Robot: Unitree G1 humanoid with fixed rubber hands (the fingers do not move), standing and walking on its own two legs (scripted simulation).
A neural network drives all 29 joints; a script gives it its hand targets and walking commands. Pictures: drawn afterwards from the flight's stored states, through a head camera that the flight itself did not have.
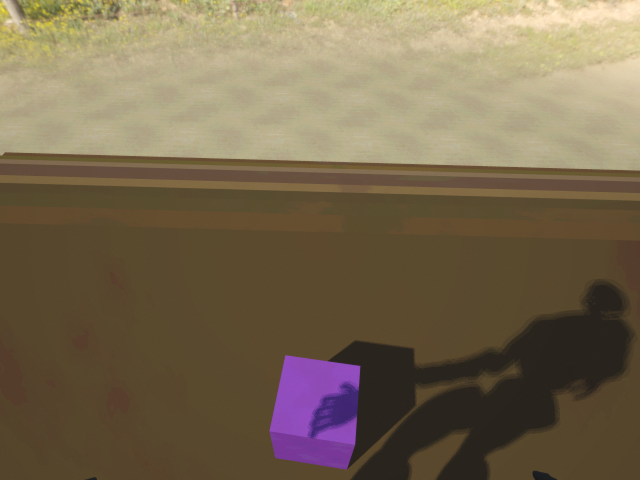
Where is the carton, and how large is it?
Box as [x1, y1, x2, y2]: [270, 355, 359, 469]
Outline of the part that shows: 285,355 270,426 270,435 275,457 346,469 354,446 359,366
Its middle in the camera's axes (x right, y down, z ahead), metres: +0.00 +0.49 +1.09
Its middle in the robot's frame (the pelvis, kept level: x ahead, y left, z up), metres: +0.43 -0.01 -0.66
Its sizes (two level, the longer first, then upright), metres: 0.210 0.200 0.250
